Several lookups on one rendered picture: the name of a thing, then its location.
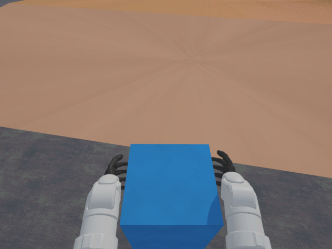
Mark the left robot hand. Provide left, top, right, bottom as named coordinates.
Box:
left=104, top=154, right=128, bottom=190

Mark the left robot forearm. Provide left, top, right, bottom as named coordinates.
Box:
left=73, top=174, right=121, bottom=249

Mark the right robot hand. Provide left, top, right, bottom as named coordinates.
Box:
left=211, top=150, right=236, bottom=186

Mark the right robot forearm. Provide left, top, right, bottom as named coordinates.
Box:
left=221, top=172, right=272, bottom=249

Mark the carton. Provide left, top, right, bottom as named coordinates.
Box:
left=120, top=144, right=224, bottom=249

